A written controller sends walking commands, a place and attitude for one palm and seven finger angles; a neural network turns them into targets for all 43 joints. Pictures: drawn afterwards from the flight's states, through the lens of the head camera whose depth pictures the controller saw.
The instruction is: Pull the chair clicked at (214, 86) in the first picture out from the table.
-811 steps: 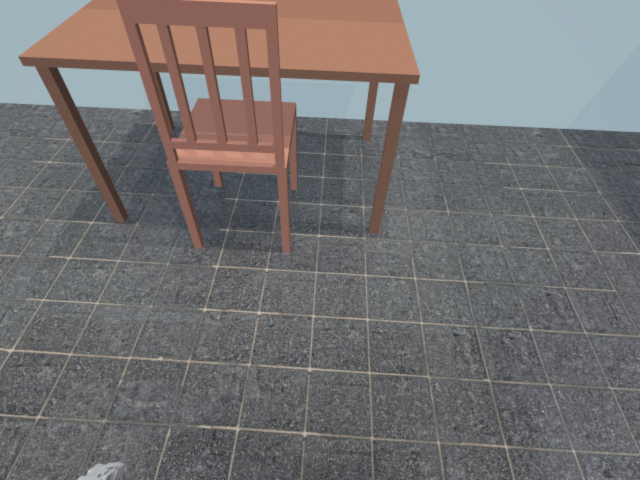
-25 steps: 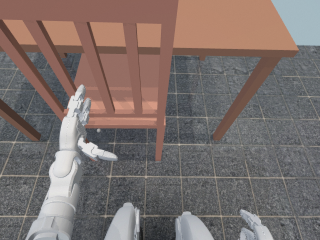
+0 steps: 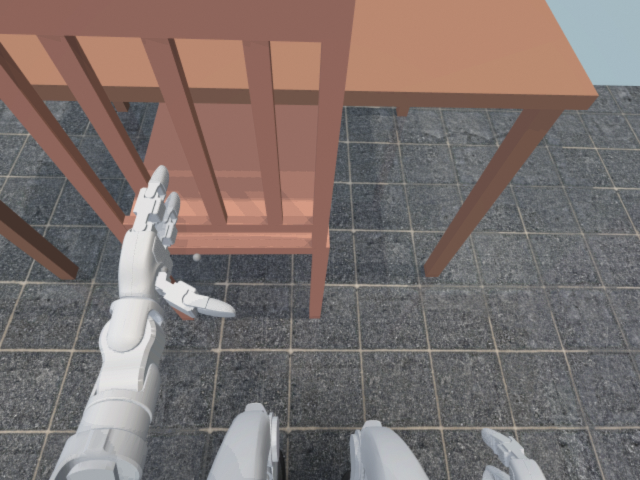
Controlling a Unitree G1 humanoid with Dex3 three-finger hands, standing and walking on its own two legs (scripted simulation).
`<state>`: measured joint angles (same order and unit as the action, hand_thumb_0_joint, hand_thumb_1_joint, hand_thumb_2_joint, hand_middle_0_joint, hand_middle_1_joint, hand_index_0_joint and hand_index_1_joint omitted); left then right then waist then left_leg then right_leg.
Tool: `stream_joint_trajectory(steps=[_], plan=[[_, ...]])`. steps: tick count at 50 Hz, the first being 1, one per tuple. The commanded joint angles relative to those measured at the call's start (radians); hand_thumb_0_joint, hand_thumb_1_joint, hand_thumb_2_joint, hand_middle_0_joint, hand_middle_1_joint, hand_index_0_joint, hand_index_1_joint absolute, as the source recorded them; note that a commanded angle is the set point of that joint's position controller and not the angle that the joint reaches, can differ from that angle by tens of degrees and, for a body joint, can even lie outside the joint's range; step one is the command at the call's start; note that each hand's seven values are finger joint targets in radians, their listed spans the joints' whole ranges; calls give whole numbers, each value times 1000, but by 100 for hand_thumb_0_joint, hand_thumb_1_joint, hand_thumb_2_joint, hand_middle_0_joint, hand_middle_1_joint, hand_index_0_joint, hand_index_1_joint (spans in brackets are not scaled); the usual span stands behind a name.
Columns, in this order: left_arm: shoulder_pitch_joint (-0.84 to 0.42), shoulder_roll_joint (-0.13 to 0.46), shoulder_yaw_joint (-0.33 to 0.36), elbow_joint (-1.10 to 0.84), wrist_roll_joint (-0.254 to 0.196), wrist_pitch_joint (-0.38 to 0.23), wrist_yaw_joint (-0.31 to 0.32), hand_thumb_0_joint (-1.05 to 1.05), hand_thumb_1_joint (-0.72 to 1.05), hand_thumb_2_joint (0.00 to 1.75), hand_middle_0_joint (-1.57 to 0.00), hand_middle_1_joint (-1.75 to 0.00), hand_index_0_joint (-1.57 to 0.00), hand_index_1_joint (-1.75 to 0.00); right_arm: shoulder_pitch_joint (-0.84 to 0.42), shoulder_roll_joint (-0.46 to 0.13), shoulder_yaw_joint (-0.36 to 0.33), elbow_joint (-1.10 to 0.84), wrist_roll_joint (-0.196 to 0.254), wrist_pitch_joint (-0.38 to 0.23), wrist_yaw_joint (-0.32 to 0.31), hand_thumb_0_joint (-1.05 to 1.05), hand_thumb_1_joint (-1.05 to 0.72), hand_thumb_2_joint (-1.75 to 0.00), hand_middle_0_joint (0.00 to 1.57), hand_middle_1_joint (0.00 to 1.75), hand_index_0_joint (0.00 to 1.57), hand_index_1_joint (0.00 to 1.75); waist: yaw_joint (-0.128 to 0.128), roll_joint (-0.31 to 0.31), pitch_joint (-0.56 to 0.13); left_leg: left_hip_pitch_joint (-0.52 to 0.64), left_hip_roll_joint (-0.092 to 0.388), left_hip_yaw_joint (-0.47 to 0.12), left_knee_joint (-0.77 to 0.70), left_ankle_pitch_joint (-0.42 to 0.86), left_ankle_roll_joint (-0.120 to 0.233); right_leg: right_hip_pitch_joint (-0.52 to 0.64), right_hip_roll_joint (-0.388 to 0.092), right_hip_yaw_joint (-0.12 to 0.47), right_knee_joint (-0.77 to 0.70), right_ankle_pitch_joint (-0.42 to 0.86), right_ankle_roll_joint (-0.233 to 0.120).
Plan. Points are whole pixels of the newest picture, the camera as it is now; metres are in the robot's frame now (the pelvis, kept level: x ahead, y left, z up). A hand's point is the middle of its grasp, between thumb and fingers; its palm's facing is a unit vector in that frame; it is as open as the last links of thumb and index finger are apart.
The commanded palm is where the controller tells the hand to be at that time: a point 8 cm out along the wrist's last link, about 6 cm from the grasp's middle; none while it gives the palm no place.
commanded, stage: aim the fingers beside a spindle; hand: left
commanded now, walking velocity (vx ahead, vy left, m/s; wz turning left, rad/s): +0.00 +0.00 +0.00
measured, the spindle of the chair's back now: (196, 152) +0.53 +0.18 +0.04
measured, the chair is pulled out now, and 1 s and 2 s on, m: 0.00 0.00 0.00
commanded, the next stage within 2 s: push the fingers through the gap in 0.30 s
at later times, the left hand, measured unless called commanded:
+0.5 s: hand (199, 259) +0.38 +0.16 +0.02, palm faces +0.02 -1.00 -0.02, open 16.9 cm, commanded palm +0.36 +0.21 +0.02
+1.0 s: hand (202, 220) +0.43 +0.16 +0.03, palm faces +0.03 -1.00 -0.03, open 16.9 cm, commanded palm +0.41 +0.20 +0.02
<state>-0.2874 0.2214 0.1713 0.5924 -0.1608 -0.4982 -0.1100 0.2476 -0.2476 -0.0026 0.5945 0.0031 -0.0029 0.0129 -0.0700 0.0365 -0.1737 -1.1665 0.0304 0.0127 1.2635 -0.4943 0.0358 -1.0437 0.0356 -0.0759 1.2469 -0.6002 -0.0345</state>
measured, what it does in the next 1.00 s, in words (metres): stands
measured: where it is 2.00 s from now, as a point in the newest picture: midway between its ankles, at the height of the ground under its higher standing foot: outside the picture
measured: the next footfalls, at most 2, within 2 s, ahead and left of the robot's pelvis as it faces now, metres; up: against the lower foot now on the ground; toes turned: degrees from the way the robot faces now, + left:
none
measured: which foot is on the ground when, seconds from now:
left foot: down 0.00-1.00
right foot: down 0.00-1.00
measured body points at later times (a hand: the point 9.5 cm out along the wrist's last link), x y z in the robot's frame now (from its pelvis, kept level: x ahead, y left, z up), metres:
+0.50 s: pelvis +0.00 +0.00 +0.00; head +0.11 +0.01 +0.43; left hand +0.37 +0.21 +0.02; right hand +0.13 -0.25 -0.11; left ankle +0.05 +0.10 -0.62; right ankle +0.00 -0.10 -0.62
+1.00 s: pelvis +0.00 +0.00 +0.00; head +0.12 +0.01 +0.43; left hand +0.42 +0.21 +0.03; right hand +0.08 -0.26 -0.12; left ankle +0.05 +0.10 -0.62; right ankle +0.00 -0.10 -0.62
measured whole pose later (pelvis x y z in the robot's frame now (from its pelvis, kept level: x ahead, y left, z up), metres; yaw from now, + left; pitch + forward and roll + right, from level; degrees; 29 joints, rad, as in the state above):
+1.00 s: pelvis +0.00 +0.00 +0.00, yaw -1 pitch +24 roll -3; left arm -0.50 0.28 0.25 0.79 -0.13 -0.50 -0.11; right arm 0.28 -0.25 0.00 0.62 -0.01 0.03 0.02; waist -0.10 0.04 -0.17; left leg -1.21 0.04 0.01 1.28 -0.50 0.03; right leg -1.09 0.04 -0.08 1.26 -0.60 -0.04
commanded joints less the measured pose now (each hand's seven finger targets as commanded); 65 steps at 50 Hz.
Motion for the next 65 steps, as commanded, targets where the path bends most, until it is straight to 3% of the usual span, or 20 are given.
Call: stream_joint_trajectory(steps=[1, 3, 5, 9, 15, 19, 20, 21, 23, 26, 36, 40, 45, 47, 49, 54, 56, 60, 63, 65], plan=[[-268, 128, 21, -182, 4, -58, 9, 0, -50, 30, -6, -8, -6, -8, 39, -153, -52, -110, 0, -30, -9, 0, -90, -90, 20, 30, 20, 30, -21, 12, -370, 402, -9, -74, -134, 247, -8, 56, 0, 48, -176, 286, 10], [-296, 147, 40, -175, 7, -59, 18, 0, -50, 30, -6, -8, -6, -8, 37, -152, -51, -110, -1, -28, -9, 0, -90, -90, 20, 30, 20, 30, -16, 17, -358, 388, -13, -73, -133, 227, -8, 61, 0, 51, -179, 269, 8], [-306, 179, 72, -197, 10, -69, 28, 0, -50, 30, -6, -8, -6, -8, 37, -153, -50, -115, -5, -27, -11, 0, -90, -90, 20, 30, 20, 30, -5, 43, -402, 403, -14, -71, -128, 249, -9, 74, 1, 56, -170, 286, 6], [-242, 173, 72, -213, -5, -67, 11, 0, -50, 30, -6, -8, -6, -8, 33, -147, -50, -126, -2, -25, -8, 0, -90, -90, 20, 30, 20, 30, 1, 29, -428, 415, -13, -63, -128, 297, -8, 121, 3, 60, -171, 346, 7], [-197, 112, 11, -206, -20, -45, -20, 0, -50, 30, -6, -8, -6, -8, 31, -149, -50, -129, 5, -23, -5, 0, -90, -90, 20, 30, 20, 30, -13, 13, -369, 409, -9, -69, -137, 278, -9, 89, 3, 49, -182, 326, 8], [-267, 111, -1, -242, -14, -61, -5, 0, -50, 30, -6, -8, -6, -8, 31, -151, -53, -120, 3, -29, -11, 0, -90, -90, 20, 30, 20, 30, -26, 24, -371, 423, -9, -77, -128, 268, -6, 55, 2, 48, -177, 304, 7], [-259, 135, 24, -247, -10, -67, 4, 0, -50, 30, -6, -8, -6, -8, 31, -151, -54, -117, 1, -29, -11, 0, -90, -90, 20, 30, 20, 30, -12, 41, -383, 432, -9, -78, -132, 265, -11, 58, 1, 48, -176, 294, 6], [-291, 132, 14, -256, -3, -74, 9, 0, -50, 30, -6, -8, -6, -8, 31, -151, -53, -113, -2, -31, -12, 0, -90, -90, 20, 30, 20, 30, -22, 49, -392, 442, -9, -80, -128, 267, -10, 44, 1, 47, -173, 291, 6], [-311, 151, 37, -247, 4, -83, 22, 0, -50, 30, -6, -8, -6, -8, 34, -149, -53, -105, -6, -33, -13, 0, -90, -90, 20, 30, 20, 30, -16, 50, -408, 442, -9, -81, -121, 279, -13, 48, 2, 48, -164, 300, 5], [-344, 135, 17, -196, 20, -79, 30, 0, -50, 30, -6, -8, -6, -8, 38, -150, -51, -97, -8, -30, -11, 0, -90, -90, 20, 30, 20, 30, -25, 57, -395, 436, -9, -85, -119, 271, -15, 24, 1, 45, -160, 288, 5], [-420, 199, 89, -87, 14, -49, 21, 0, -50, 30, -6, -8, -6, -8, 69, -154, -48, -95, -6, -12, -8, 0, -90, -90, 20, 30, 20, 30, -23, 25, -441, 392, -14, -67, -109, 296, -8, 96, 4, 62, -166, 345, 9], [-483, 209, 93, -23, 17, -51, 11, 0, -50, 30, -6, -8, -6, -8, 82, -153, -45, -85, -5, -8, -7, 0, -90, -90, 20, 30, 20, 30, -43, 5, -396, 334, -16, -61, -99, 256, -3, 87, 6, 73, -172, 323, 13], [-527, 218, 99, -44, 16, -74, 1, 0, -50, 30, -6, -8, -6, -8, 101, -156, -51, -77, -10, -8, -4, 0, -90, -90, 20, 30, 20, 30, -41, 62, -462, 402, -13, -66, -99, 307, -7, 78, 7, 69, -163, 351, 9], [-512, 210, 95, -16, 19, -69, 0, 0, -50, 30, -6, -8, -6, -8, 106, -155, -52, -74, -11, -4, 0, 0, -90, -90, 20, 30, 20, 30, -38, 74, -452, 407, -12, -67, -103, 313, -10, 70, 8, 63, -163, 349, 7], [-556, 213, 95, 34, 23, -65, 1, 0, -50, 30, -6, -8, -6, -8, 117, -161, -52, -61, -9, 0, -2, 0, -90, -90, 20, 30, 20, 30, -61, 28, -404, 388, -9, -76, -102, 286, -6, 32, 10, 58, -168, 319, 8], [-688, 231, 104, 38, 43, -89, 20, 0, -50, 30, -6, -8, -6, -8, 133, -164, -54, -52, -19, 4, -1, 0, -90, -90, 20, 30, 20, 30, -69, 87, -449, 429, -8, -87, -97, 285, -8, -9, 9, 53, -155, 286, 5], [-679, 218, 100, 60, 51, -94, 28, 0, -50, 30, -6, -8, -6, -8, 139, -163, -56, -50, -22, 8, 4, 0, -90, -90, 20, 30, 20, 30, -66, 92, -470, 460, -5, -93, -100, 309, -12, -17, 11, 47, -154, 295, 3], [-725, 277, 149, 194, 76, -83, 43, 0, -50, 30, -6, -8, -6, -8, 160, -173, -52, -34, -28, 26, 5, 0, -90, -90, 20, 30, 20, 30, -82, 29, -416, 379, -6, -93, -89, 266, -5, -29, 12, 47, -150, 271, 8], [-774, 301, 170, 214, 81, -87, 42, 0, -50, 30, -6, -8, -6, -8, 165, -170, -48, -42, -31, 36, 8, 0, -90, -90, 20, 30, 20, 30, -80, 46, -438, 349, -12, -75, -75, 258, 1, 4, 12, 62, -154, 280, 10], [-798, 336, 195, 191, 84, -102, 37, 0, -50, 30, -6, -8, -6, -8, 173, -171, -47, -45, -36, 41, 8, 0, -90, -90, 20, 30, 20, 30, -71, 90, -501, 390, -9, -80, -69, 313, -3, 11, 12, 61, -135, 322, 7]])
